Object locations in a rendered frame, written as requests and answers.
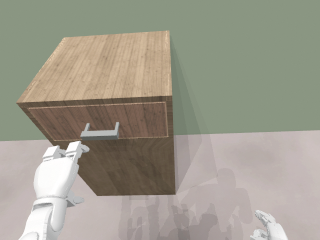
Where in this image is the handle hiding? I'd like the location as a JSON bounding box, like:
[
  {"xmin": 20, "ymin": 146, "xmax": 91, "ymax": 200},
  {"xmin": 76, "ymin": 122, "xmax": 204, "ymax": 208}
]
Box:
[{"xmin": 80, "ymin": 122, "xmax": 120, "ymax": 141}]

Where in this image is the cabinet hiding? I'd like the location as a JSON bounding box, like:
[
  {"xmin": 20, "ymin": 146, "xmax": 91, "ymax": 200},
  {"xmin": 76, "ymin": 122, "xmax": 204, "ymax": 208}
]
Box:
[{"xmin": 16, "ymin": 30, "xmax": 176, "ymax": 196}]

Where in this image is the left robot hand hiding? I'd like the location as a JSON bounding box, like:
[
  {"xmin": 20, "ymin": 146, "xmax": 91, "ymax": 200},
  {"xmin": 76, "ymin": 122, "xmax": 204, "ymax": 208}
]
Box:
[{"xmin": 33, "ymin": 141, "xmax": 90, "ymax": 208}]

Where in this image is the drawer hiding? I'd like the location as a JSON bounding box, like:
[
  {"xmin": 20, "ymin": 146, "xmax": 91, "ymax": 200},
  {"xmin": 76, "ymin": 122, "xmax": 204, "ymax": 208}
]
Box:
[{"xmin": 29, "ymin": 101, "xmax": 167, "ymax": 140}]

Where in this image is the right robot hand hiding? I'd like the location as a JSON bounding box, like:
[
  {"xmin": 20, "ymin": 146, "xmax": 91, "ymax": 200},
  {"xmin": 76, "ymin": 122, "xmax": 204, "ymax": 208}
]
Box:
[{"xmin": 250, "ymin": 210, "xmax": 288, "ymax": 240}]

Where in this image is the left robot forearm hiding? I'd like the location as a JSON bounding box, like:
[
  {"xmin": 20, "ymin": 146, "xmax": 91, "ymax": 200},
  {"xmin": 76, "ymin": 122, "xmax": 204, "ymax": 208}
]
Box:
[{"xmin": 19, "ymin": 196, "xmax": 68, "ymax": 240}]

